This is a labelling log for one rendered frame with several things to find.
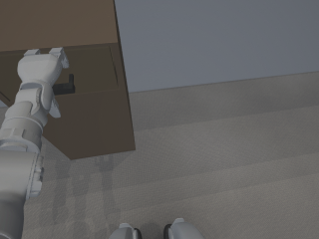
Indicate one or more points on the robot left shin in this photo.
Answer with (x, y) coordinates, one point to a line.
(123, 225)

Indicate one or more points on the left robot upper arm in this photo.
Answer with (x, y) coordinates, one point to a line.
(21, 177)

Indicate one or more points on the handle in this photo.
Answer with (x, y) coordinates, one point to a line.
(65, 88)

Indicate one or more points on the robot left hand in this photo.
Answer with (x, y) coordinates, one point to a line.
(46, 68)

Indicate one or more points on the drawer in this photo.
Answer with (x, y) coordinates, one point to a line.
(93, 68)

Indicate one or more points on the left robot forearm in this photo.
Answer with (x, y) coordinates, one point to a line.
(24, 122)

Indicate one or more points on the right robot thigh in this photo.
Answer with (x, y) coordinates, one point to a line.
(184, 230)

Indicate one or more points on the cabinet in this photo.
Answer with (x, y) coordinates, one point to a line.
(92, 123)

